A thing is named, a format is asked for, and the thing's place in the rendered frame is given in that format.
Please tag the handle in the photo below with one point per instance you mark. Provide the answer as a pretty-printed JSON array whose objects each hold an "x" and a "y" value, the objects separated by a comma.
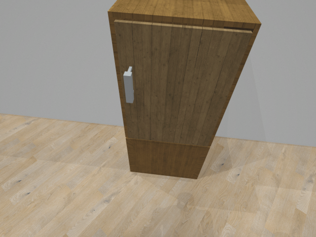
[{"x": 128, "y": 85}]

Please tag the cupboard door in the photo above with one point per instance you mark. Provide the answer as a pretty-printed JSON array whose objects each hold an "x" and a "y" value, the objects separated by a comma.
[{"x": 182, "y": 76}]

